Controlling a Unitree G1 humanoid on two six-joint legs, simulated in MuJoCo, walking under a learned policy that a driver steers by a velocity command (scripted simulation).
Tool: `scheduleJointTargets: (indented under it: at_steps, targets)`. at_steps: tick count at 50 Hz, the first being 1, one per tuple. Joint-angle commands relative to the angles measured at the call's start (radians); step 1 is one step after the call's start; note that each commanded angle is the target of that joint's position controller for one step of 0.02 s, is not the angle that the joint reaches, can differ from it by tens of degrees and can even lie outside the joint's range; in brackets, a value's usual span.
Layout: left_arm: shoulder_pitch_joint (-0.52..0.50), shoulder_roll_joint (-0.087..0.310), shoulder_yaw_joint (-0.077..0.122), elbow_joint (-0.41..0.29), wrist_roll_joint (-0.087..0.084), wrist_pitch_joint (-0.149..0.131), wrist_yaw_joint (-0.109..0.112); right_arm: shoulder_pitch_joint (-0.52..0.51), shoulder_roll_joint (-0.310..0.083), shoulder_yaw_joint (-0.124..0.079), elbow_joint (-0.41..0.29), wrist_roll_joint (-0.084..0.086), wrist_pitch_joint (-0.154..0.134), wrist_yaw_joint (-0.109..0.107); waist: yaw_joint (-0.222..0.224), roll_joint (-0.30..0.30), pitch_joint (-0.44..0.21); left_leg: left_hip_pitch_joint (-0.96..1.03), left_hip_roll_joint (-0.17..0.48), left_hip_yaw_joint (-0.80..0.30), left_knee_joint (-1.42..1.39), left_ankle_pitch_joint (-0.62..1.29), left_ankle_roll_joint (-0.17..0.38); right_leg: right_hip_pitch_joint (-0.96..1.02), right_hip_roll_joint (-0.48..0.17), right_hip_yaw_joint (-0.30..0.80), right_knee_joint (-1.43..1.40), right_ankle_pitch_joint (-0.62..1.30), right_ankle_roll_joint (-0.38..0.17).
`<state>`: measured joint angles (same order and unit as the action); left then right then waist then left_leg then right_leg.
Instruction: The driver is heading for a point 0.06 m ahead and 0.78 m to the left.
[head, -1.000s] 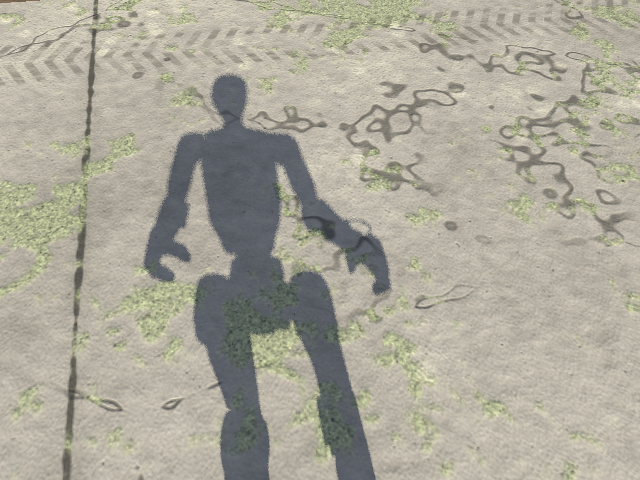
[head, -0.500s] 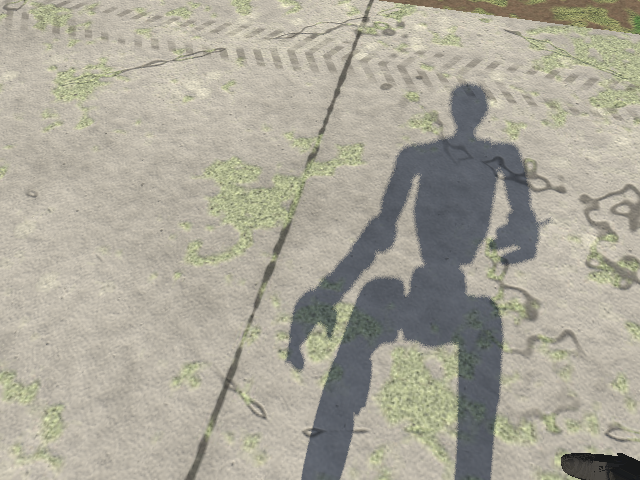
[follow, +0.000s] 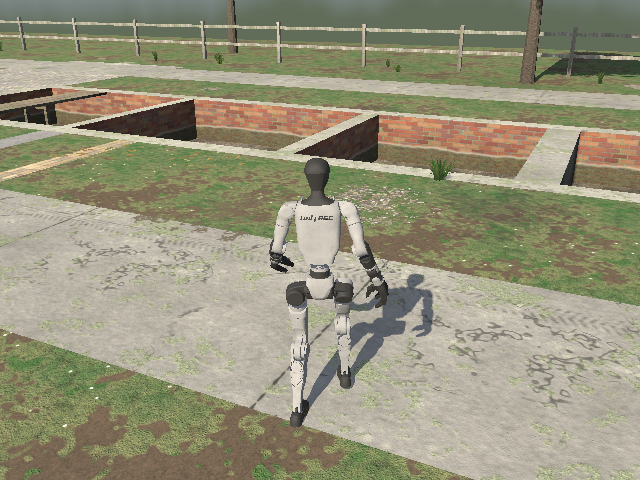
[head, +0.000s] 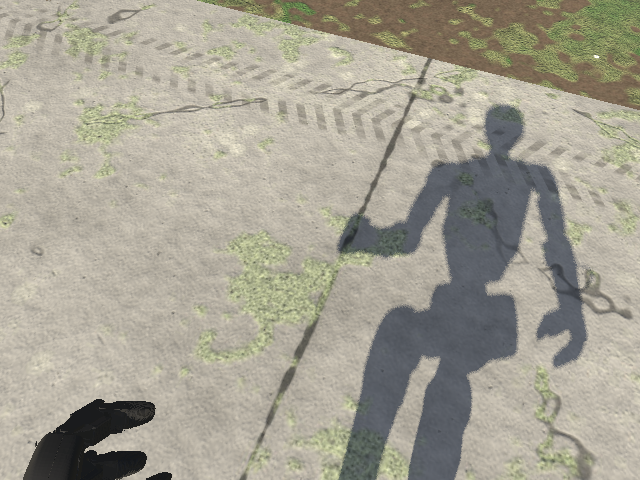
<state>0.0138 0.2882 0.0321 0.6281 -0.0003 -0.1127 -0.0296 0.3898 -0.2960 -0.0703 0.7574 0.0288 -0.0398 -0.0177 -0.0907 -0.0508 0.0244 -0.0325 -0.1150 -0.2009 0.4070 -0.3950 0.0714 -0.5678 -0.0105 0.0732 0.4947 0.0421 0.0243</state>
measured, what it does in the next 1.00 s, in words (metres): walks ahead, turning left: right foot, then left foot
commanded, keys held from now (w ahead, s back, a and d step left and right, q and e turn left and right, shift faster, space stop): w+q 1.00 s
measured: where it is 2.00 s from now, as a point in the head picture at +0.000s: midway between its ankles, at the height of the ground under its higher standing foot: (55, 298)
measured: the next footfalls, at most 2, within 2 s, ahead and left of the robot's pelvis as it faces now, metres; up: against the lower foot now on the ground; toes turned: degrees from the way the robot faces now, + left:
right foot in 0.04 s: +0.21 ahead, -0.12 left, +0.00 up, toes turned +4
left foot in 0.56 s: +0.43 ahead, +0.19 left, +0.00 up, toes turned +23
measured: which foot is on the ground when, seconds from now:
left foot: down 0.00-0.06, up 0.08-0.54, down 0.56-1.00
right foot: up 0.00-0.02, down 0.04-0.58, up 0.60-1.00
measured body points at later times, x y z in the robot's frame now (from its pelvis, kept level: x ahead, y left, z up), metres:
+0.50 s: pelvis +0.27 +0.02 +0.00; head +0.31 +0.04 +0.45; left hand +0.20 +0.31 -0.12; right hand +0.56 -0.14 -0.07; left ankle +0.39 +0.19 -0.70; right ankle +0.17 -0.13 -0.73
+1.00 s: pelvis +0.55 +0.13 +0.00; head +0.56 +0.16 +0.45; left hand +0.62 +0.46 -0.07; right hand +0.75 -0.10 -0.10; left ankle +0.40 +0.17 -0.73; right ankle +0.75 +0.11 -0.72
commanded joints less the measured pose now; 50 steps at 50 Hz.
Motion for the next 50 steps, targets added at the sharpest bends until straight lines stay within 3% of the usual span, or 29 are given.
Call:
scheduleJointTargets:
  at_steps: [1,2,3,4,5,6,7,8,10,12,16,19,23,25,26,27,28,29,30,31,32,33,34,35,37,42,46,49,50]
  targets:
    - [0.089,0.152,0.064,-0.046,0.0,-0.023,0.008,-0.028,-0.144,-0.039,-0.053,-0.003,0.003,-0.004,0.113,0.165,-0.061,-0.057,0.225,-0.189,0.088,0.543,0.084,0.257,0.015,-0.029,-0.046,-0.082,-0.06]
    - [0.226,0.188,0.077,-0.034,0.014,-0.027,0.015,-0.042,-0.102,-0.021,-0.072,-0.015,0.003,0.003,0.182,0.133,-0.196,-0.142,0.17,-0.149,0.3,0.506,0.052,0.514,-0.078,0.038,-0.01,-0.076,-0.116]
    - [0.352,0.265,0.096,-0.019,0.031,-0.019,0.022,0.086,-0.025,0.002,-0.083,-0.012,-0.003,0.004,0.164,-0.089,-0.381,-0.448,0.036,-0.033,0.665,0.157,-0.024,0.917,-0.318,0.374,-0.004,-0.185,-0.25]
    - [0.392,0.233,0.093,0.007,0.008,-0.008,0.01,0.128,-0.054,0.009,-0.092,0.009,-0.011,0.005,0.152,-0.288,-0.445,-0.668,0.024,-0.002,0.878,-0.2,-0.053,1.01,-0.439,0.737,-0.145,-0.453,-0.318]
    - [0.34,0.147,0.071,-0.013,0.001,-0.001,0.016,0.045,-0.149,-0.017,-0.083,0.022,-0.007,0.003,0.175,-0.131,-0.289,-0.742,0.093,-0.011,0.957,-0.119,-0.062,0.887,-0.403,0.646,-0.188,-0.6,-0.269]
    - [0.282,0.117,0.061,-0.017,0.004,0.01,0.023,-0.056,-0.175,-0.024,-0.104,0.012,-0.002,0.002,0.177,-0.044,-0.164,-0.74,0.131,0.042,0.946,-0.034,-0.068,0.737,-0.362,0.482,-0.202,-0.523,-0.228]
    - [0.24,0.101,0.053,-0.009,0.011,0.014,0.025,-0.107,-0.16,-0.024,-0.121,-0.003,0.001,0.003,0.154,-0.001,-0.073,-0.711,0.162,0.059,0.899,0.019,-0.07,0.595,-0.316,0.36,-0.229,-0.391,-0.215]
    - [0.218,0.086,0.048,0.0,0.017,0.011,0.027,-0.114,-0.139,-0.027,-0.126,-0.007,0.004,0.006,0.127,-0.021,-0.034,-0.671,0.193,0.058,0.85,0.055,-0.068,0.511,-0.28,0.273,-0.256,-0.309,-0.205]
    - [0.203,0.077,0.049,0.016,0.013,0.001,0.026,-0.087,-0.089,-0.02,-0.119,0.002,0.019,0.011,0.103,-0.058,-0.013,-0.61,0.214,0.084,0.798,0.081,-0.067,0.432,-0.243,0.151,-0.309,-0.23,-0.202]
    - [0.209,0.097,0.058,0.038,0.004,-0.009,0.024,-0.117,-0.06,-0.013,-0.133,-0.003,0.029,0.012,0.099,-0.041,0.008,-0.639,0.228,0.091,0.735,0.112,-0.073,0.419,-0.255,0.079,-0.341,-0.147,-0.22]
    - [0.216,0.136,0.072,0.071,0.005,-0.003,0.027,-0.19,-0.046,-0.005,-0.149,-0.008,0.02,0.028,0.112,-0.011,0.015,-0.665,0.235,0.109,0.533,0.303,-0.081,0.473,-0.244,-0.065,-0.358,-0.023,-0.215]
    - [0.24,0.159,0.078,0.092,-0.002,0.009,0.033,-0.296,-0.03,0.005,-0.169,-0.007,0.007,0.05,0.152,0.002,0.04,-0.618,0.217,0.171,0.361,0.424,-0.069,0.492,-0.228,-0.164,-0.358,0.01,-0.187]
    - [0.291,0.195,0.089,0.125,-0.023,0.033,0.034,-0.391,-0.039,0.004,-0.214,-0.003,0.007,0.072,0.171,0.001,0.069,-0.611,0.195,0.219,0.24,0.368,-0.031,0.605,-0.265,-0.217,-0.322,0.093,-0.166]
    - [0.288,0.224,0.097,0.129,-0.033,0.047,0.037,-0.371,-0.069,-0.012,-0.224,-0.008,0.012,0.077,0.135,-0.023,0.034,-0.535,0.143,0.267,0.217,0.262,0.007,0.657,-0.273,-0.251,-0.216,0.387,-0.148]
    - [0.284,0.239,0.101,0.128,-0.039,0.055,0.041,-0.314,-0.095,-0.027,-0.217,-0.01,0.016,0.076,0.096,-0.04,-0.011,-0.448,0.105,0.295,0.214,0.21,0.031,0.666,-0.269,-0.269,-0.11,0.553,-0.137]
    - [0.271,0.239,0.1,0.124,-0.044,0.064,0.044,-0.183,-0.136,-0.052,-0.185,-0.008,0.02,0.071,0.016,-0.033,-0.081,-0.27,0.061,0.314,0.167,0.227,0.065,0.624,-0.247,-0.298,0.069,0.627,-0.116]
    - [0.276,0.21,0.086,0.114,-0.035,0.064,0.05,0.002,-0.199,-0.087,-0.134,-0.003,0.028,0.056,-0.072,0.004,-0.171,0.023,0.055,0.26,0.127,0.264,0.107,0.45,-0.211,-0.313,0.323,0.498,-0.077]
    - [0.358,0.072,0.04,0.065,0.021,0.05,0.041,0.04,-0.319,-0.108,-0.123,0.009,0.029,0.037,0.009,0.28,-0.248,0.39,0.326,-0.21,0.127,0.233,0.251,0.005,-0.075,-0.292,0.694,-0.386,-0.013]
    - [0.311,0.082,0.025,0.028,0.001,0.012,0.032,0.043,-0.301,-0.093,-0.168,0.005,0.008,0.044,-0.004,0.266,-0.427,0.501,0.459,-0.664,-0.067,-0.01,0.386,-0.19,0.05,-0.047,0.899,-0.669,0.002]
    - [0.187,0.168,0.047,0.004,-0.042,-0.013,0.023,0.026,-0.218,-0.069,-0.154,-0.006,-0.009,0.05,-0.048,0.156,-0.307,0.432,0.429,-0.537,-0.118,0.022,0.315,-0.287,-0.011,0.017,0.9,-0.568,-0.018]
    - [0.16,0.16,0.042,-0.009,-0.045,-0.027,0.023,-0.02,-0.188,-0.059,-0.148,-0.006,-0.019,0.05,-0.013,0.124,-0.199,0.295,0.391,-0.409,-0.12,0.096,0.279,-0.275,-0.051,0.009,0.819,-0.478,-0.034]
    - [0.164,0.155,0.042,0.006,-0.018,-0.03,0.03,-0.092,-0.157,-0.047,-0.154,-0.005,-0.022,0.048,0.036,0.064,-0.131,0.148,0.349,-0.309,-0.12,0.206,0.247,-0.21,-0.087,0.01,0.731,-0.42,-0.027]
    - [0.178,0.165,0.049,0.012,0.002,-0.023,0.032,-0.143,-0.131,-0.037,-0.166,-0.013,-0.023,0.043,0.073,0.08,-0.099,0.04,0.316,-0.241,-0.138,0.306,0.236,-0.136,-0.108,0.016,0.666,-0.38,-0.017]
    - [0.192,0.164,0.051,0.015,0.007,-0.012,0.028,-0.169,-0.126,-0.033,-0.175,-0.023,-0.022,0.039,0.097,0.099,-0.084,-0.03,0.298,-0.213,-0.16,0.357,0.234,-0.085,-0.113,0.014,0.64,-0.357,-0.006]
    - [0.2,0.135,0.045,0.019,0.015,0.006,0.026,-0.171,-0.136,-0.035,-0.162,-0.019,-0.026,0.028,0.113,0.091,-0.066,-0.121,0.28,-0.156,-0.178,0.46,0.241,-0.049,-0.107,-0.011,0.564,-0.33,0.024]
    - [0.02,0.069,0.017,-0.028,0.013,0.014,0.02,-0.11,-0.168,-0.044,-0.12,-0.011,-0.018,0.003,0.05,0.111,-0.007,-0.248,0.191,-0.047,-0.173,0.372,0.174,0.027,-0.041,-0.036,0.198,-0.023,0.058]
    - [-0.061,0.099,0.026,-0.054,-0.007,0.001,0.005,-0.04,-0.17,-0.046,-0.084,0.0,-0.011,-0.001,0.019,0.129,-0.003,-0.206,0.22,-0.127,-0.113,0.257,0.145,0.095,-0.004,-0.004,0.05,0.04,0.04]
    - [-0.016,0.132,0.045,-0.048,-0.009,-0.007,0.001,-0.041,-0.162,-0.046,-0.077,-0.002,-0.002,-0.004,0.052,0.167,-0.012,-0.13,0.252,-0.212,-0.016,0.261,0.119,0.142,-0.003,0.011,0.017,-0.085,-0.003]
    - [0.044,0.138,0.053,-0.033,-0.008,-0.011,0.003,-0.051,-0.15,-0.044,-0.079,-0.003,0.002,-0.003,0.087,0.175,-0.026,-0.134,0.238,-0.215,0.031,0.284,0.103,0.221,0.002,-0.007,-0.012,-0.107,-0.023]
